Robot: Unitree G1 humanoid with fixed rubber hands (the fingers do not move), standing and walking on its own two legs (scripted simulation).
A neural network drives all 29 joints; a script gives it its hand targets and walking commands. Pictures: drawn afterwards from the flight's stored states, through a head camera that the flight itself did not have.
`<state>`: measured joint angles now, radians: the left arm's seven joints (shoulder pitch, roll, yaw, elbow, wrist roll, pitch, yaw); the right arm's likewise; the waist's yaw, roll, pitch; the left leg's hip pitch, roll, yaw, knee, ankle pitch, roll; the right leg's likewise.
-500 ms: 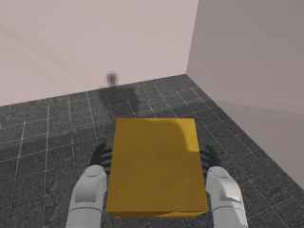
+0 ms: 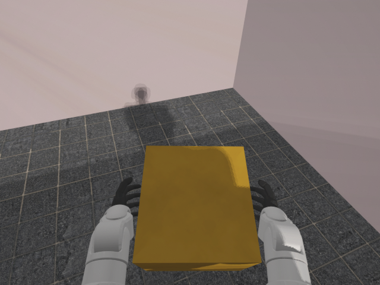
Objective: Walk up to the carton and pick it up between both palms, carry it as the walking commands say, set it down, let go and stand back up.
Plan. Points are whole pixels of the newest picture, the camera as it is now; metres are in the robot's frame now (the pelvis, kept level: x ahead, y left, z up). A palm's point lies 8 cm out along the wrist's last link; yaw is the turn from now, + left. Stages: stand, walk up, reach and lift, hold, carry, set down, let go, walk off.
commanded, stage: carry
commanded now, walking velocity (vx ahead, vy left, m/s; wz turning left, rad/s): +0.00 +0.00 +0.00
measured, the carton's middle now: (194, 209) +0.32 -0.01 -0.05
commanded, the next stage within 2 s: hold in 0.32 s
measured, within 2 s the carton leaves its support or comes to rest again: neither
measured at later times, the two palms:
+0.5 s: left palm (118, 203) +0.28 +0.15 +0.06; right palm (269, 207) +0.27 -0.17 +0.04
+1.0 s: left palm (115, 205) +0.28 +0.16 +0.04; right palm (264, 211) +0.27 -0.16 +0.03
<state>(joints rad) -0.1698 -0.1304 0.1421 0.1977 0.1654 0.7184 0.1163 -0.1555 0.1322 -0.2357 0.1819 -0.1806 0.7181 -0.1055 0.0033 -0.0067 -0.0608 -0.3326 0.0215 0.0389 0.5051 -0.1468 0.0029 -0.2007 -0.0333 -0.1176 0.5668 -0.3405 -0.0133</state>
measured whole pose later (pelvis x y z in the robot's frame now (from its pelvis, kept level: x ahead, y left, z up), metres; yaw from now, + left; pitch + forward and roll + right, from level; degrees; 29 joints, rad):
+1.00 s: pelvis +0.00 +0.01 +0.01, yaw -1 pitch -3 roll +0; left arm -0.18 -0.14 0.16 0.18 0.17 0.73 0.12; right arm -0.18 0.14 -0.26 0.27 -0.20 0.66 -0.08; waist 0.00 -0.02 -0.05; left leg -0.25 0.01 0.04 0.43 -0.12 0.01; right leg -0.12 -0.03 -0.10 0.46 -0.29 -0.01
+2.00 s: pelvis +0.02 +0.01 +0.00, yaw -3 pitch +5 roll +0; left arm -0.20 -0.14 0.27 0.43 0.20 0.34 0.05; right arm -0.25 0.13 -0.35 0.53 -0.22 0.32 0.00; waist 0.00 -0.02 0.03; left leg -0.45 0.01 0.04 0.53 -0.18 0.01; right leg -0.32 -0.01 -0.06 0.56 -0.33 -0.01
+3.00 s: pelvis -0.06 +0.03 -0.16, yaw -6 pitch +33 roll -1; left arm -0.60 -0.12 0.34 0.46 0.20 0.30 0.18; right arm -0.68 0.07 -0.42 0.60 -0.21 0.25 -0.09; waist 0.00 -0.02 -0.09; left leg -1.58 0.03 0.03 1.34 -0.34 0.02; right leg -1.48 -0.01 -0.02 1.44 -0.54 -0.01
